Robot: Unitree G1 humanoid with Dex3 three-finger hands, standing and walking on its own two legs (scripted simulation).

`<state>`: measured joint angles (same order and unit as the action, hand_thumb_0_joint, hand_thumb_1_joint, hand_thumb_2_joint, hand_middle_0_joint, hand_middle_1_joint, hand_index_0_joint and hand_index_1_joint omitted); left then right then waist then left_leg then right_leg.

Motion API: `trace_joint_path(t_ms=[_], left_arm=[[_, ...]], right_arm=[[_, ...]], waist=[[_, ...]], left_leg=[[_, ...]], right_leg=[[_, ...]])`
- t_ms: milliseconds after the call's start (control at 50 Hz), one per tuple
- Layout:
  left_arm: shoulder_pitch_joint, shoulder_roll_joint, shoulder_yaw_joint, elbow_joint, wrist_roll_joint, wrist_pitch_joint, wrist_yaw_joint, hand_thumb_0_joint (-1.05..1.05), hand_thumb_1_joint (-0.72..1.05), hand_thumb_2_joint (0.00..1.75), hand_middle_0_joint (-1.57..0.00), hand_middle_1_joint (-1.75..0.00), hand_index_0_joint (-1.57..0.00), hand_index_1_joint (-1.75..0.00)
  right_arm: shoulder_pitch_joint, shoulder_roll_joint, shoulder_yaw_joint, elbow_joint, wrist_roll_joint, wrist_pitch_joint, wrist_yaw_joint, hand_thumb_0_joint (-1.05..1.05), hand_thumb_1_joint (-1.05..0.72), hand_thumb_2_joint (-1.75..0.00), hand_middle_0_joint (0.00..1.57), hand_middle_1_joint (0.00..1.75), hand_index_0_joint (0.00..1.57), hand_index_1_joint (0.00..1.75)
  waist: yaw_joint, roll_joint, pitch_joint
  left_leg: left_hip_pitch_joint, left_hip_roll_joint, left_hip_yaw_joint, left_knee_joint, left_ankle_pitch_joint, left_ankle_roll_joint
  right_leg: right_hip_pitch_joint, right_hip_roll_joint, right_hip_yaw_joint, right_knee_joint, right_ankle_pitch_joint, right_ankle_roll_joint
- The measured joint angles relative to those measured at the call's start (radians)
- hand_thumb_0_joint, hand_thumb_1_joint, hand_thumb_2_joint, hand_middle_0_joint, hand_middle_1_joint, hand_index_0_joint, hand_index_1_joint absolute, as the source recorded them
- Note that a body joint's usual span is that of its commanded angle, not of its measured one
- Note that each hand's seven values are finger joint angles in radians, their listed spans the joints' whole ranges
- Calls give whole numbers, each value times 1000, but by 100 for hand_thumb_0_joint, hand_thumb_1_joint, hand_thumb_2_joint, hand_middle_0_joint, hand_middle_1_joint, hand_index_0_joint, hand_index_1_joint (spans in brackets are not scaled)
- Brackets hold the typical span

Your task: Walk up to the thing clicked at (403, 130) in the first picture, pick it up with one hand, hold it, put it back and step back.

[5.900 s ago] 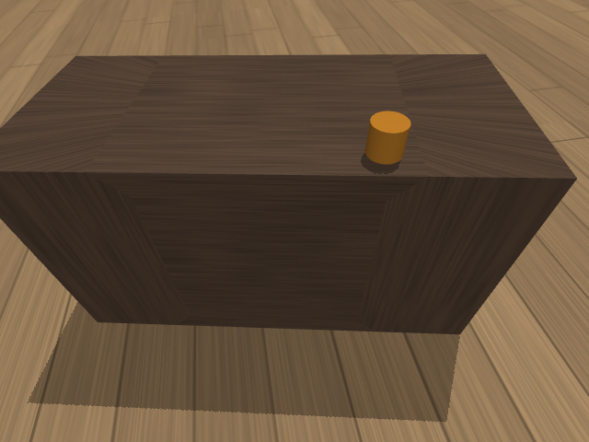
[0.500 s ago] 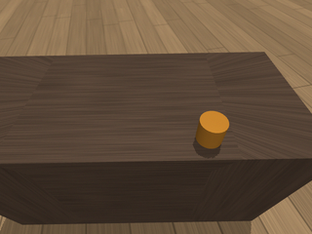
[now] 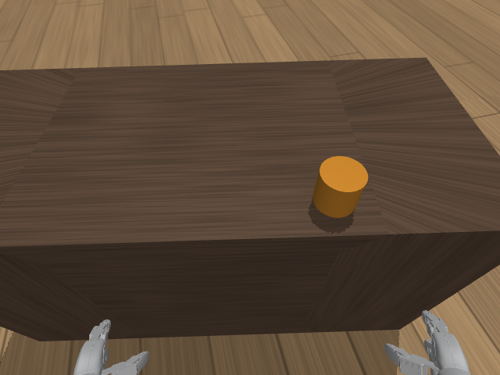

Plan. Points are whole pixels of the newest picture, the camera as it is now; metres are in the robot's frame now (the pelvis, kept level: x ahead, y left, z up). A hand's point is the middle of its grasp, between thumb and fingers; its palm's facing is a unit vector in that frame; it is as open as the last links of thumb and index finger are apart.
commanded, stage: rise first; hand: right
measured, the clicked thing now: (338, 187) +0.44 -0.15 +0.02
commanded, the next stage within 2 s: go down in 1.46 s
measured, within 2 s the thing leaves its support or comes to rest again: neither
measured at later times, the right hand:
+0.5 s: hand (445, 322) +0.20 -0.25 +0.01, palm faces +0.26 +0.91 -0.32, open 17.4 cm
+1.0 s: hand (477, 315) +0.19 -0.25 +0.09, palm faces +0.27 +0.88 -0.39, open 17.5 cm
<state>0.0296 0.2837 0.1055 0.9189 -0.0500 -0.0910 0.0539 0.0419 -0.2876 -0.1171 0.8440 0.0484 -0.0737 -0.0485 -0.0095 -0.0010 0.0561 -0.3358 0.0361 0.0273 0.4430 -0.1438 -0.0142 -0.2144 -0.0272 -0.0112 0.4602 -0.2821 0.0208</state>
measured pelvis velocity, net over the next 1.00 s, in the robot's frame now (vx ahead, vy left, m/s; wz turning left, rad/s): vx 0.02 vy -0.01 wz -0.03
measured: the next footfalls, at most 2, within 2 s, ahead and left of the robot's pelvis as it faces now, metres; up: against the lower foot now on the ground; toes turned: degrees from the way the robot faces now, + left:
none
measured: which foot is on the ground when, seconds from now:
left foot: down 0.00-1.00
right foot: down 0.00-1.00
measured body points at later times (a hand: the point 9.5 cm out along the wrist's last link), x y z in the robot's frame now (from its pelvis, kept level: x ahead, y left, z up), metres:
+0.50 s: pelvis +0.03 -0.01 +0.00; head +0.02 +0.00 +0.45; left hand +0.19 +0.24 -0.08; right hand +0.19 -0.30 +0.03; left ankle +0.05 +0.13 -0.74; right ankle -0.03 -0.13 -0.74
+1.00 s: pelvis +0.02 -0.01 +0.00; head +0.02 +0.01 +0.45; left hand +0.18 +0.25 -0.08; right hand +0.17 -0.29 +0.11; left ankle +0.05 +0.13 -0.74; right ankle -0.03 -0.13 -0.74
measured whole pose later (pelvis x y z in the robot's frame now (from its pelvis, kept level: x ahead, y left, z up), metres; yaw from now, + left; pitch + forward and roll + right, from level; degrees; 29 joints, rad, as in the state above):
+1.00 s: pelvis +0.02 -0.01 +0.00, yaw -1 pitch -3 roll +0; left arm 0.25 0.21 0.16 0.61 -0.01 -0.12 0.04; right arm 0.51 -0.30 -0.22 -0.21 0.04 -0.19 -0.01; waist -0.04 -0.05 0.04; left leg -0.19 0.05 0.05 0.41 -0.17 -0.03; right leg -0.08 -0.02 0.01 0.43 -0.30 0.01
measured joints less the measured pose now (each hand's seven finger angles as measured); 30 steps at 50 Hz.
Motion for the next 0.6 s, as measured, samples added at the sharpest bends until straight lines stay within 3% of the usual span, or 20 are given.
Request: trace_joint_path(t_ms=[140, 300, 440, 600], left_arm=[[114, -33, -6, -130, 12, 12, 17, 1, 9, 23, -6, -6, -7, -6], [199, -75, -52, -307, 17, 2, 30, 0, -31, 10, -6, -5, -6, -5], [225, -89, -27, -364, 21, -8, 2, 0, -46, 6, -6, -5, -6, -5], [231, -59, 30, -312, 28, -1, -12, -1, -52, 5, -6, -5, -6, -6]], right_arm=[[165, 1, -3, -250, -2, 30, -11, 1, -7, -25, 6, 7, 7, 7], [283, 8, 4, -554, -3, 15, -25, 0, 31, -11, 5, 6, 5, 6], [355, 16, -29, -723, 1, -6, 2, 0, 48, -6, 5, 5, 5, 6], [425, 14, -47, -886, -1, -20, 20, -1, 54, -4, 5, 5, 5, 6]], waist=[[-6, -20, -47], [-19, -34, -44], [-22, -40, -53], [-27, -47, -25]], left_leg=[[48, -2, 12, -41, 1, -3], [105, 3, 18, -47, -16, -8], [137, 7, 20, -45, -30, -13], [148, 10, 17, -40, -34, -17]], right_leg=[[40, -3, 10, -33, 0, -1], [98, 2, 15, -49, -8, -6], [131, 5, 18, -53, -18, -9], [142, 8, 14, -43, -26, -13]])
